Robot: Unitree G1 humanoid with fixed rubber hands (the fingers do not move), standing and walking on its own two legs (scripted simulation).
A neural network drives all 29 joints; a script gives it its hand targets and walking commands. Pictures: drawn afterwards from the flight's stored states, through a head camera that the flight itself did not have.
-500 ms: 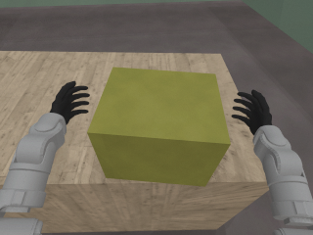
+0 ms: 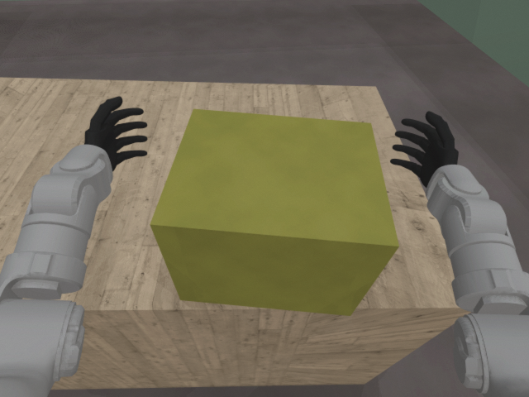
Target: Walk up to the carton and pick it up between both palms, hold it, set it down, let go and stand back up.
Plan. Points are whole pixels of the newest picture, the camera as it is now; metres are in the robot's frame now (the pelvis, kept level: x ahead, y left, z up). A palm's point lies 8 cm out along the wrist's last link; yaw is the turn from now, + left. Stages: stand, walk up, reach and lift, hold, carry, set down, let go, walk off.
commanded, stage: reach and lift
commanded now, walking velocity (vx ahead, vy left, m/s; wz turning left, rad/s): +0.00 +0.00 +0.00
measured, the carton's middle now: (273, 214) +0.41 +0.00 +0.04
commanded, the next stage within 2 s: none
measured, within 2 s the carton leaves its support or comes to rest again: neither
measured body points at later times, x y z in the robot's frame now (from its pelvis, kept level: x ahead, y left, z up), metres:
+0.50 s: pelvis -0.01 +0.00 +0.00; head +0.05 +0.02 +0.44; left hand +0.43 +0.25 +0.08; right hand +0.42 -0.25 +0.09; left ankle +0.03 +0.14 -0.74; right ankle +0.00 -0.13 -0.74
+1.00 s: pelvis -0.01 +0.00 -0.01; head +0.06 +0.02 +0.44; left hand +0.44 +0.22 +0.07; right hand +0.43 -0.23 +0.08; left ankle +0.03 +0.14 -0.74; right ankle +0.00 -0.13 -0.74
